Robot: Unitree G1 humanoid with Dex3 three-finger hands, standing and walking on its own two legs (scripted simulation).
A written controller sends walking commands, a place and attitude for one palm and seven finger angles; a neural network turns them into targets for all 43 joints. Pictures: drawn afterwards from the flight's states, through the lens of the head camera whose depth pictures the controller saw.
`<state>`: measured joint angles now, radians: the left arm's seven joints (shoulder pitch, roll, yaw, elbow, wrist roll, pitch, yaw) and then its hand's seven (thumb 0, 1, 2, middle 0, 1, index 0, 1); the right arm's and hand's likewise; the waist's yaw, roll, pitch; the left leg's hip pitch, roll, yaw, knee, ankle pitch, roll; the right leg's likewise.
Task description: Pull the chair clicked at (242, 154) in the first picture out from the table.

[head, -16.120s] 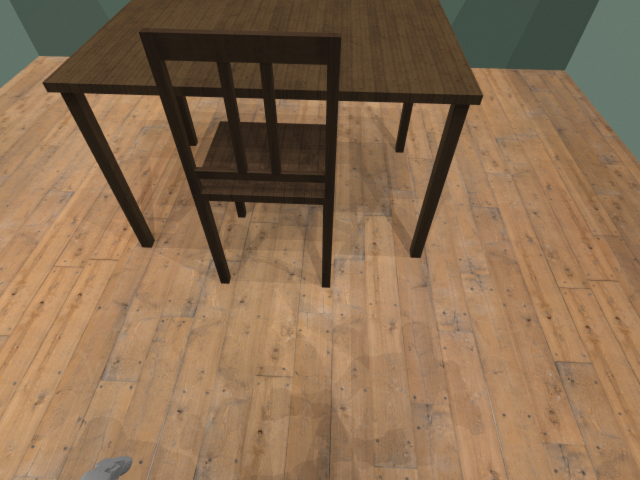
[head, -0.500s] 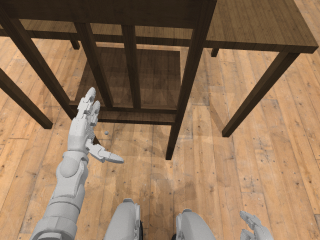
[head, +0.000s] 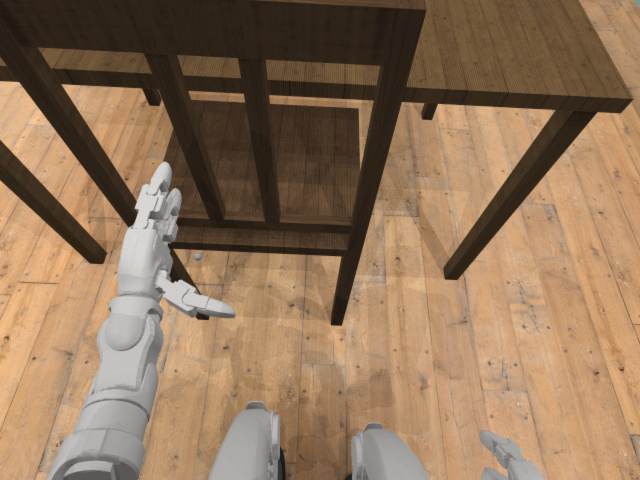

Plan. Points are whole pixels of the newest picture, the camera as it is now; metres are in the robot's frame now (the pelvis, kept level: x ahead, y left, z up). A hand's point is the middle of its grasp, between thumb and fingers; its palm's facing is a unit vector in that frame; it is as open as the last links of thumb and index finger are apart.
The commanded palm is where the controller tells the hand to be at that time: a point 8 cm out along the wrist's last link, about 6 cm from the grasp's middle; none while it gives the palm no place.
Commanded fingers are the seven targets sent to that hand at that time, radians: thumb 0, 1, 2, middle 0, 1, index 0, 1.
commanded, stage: aim the fingers beside a spindle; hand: left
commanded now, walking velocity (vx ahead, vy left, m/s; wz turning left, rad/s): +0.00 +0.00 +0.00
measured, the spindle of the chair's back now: (195, 152) +0.53 +0.18 +0.05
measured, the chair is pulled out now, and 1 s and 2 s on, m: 0.00 0.00 0.00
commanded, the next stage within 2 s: push the fingers through the gap in 1.66 s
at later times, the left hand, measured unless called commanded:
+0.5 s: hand (202, 269) +0.37 +0.16 +0.01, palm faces -0.05 -1.00 -0.01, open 16.9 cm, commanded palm +0.36 +0.21 +0.02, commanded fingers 0.00 -0.50 0.30 -0.06 -0.08 -0.06 -0.08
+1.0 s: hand (198, 267) +0.36 +0.16 +0.03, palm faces -0.02 -1.00 -0.04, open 16.9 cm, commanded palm +0.35 +0.20 +0.02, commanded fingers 0.00 -0.50 0.30 -0.06 -0.08 -0.06 -0.08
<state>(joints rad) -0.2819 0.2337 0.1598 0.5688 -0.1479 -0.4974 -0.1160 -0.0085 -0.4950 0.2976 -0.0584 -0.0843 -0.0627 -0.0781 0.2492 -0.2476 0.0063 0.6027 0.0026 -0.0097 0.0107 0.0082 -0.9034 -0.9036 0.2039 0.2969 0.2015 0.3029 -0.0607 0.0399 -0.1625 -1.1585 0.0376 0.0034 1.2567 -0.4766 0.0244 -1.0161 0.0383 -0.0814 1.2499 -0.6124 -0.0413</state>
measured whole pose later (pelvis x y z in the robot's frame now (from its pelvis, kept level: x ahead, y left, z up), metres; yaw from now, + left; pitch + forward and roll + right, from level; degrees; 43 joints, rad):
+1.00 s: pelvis +0.00 +0.01 +0.00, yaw +0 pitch +21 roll -3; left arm -0.24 0.21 0.13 0.54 -0.15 -0.50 -0.11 -0.01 -0.50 0.30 -0.06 -0.08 -0.06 -0.08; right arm 0.24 -0.24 0.01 0.60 0.00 0.00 0.01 0.01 -0.90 -0.90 0.20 0.30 0.20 0.30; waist -0.06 0.04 -0.16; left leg -1.15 0.03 0.00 1.26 -0.48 0.03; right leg -1.00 0.04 -0.08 1.24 -0.61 -0.03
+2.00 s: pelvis -0.01 +0.00 -0.01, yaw +0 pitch +22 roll -3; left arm -0.34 0.25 0.17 0.62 -0.16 -0.50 -0.15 -0.01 -0.50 0.30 -0.06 -0.08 -0.06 -0.08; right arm 0.23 -0.25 0.00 0.61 0.00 -0.02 -0.01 0.01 -0.90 -0.90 0.20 0.30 0.20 0.30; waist -0.06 0.04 -0.16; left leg -1.20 0.04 -0.02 1.29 -0.48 0.02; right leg -1.05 0.05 -0.10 1.28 -0.62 -0.05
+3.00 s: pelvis -0.01 +0.01 -0.01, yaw -1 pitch +26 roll -4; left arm -0.78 0.33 0.29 1.06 -0.07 -0.51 -0.08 -0.01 -0.50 0.30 -0.06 -0.08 -0.05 -0.08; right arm 0.31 -0.25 0.01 0.66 -0.04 0.06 0.03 0.00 -0.90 -0.90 0.20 0.30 0.20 0.30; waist -0.14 0.05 -0.16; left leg -1.29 0.04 -0.01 1.31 -0.48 0.03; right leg -1.14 0.05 -0.09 1.29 -0.60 -0.03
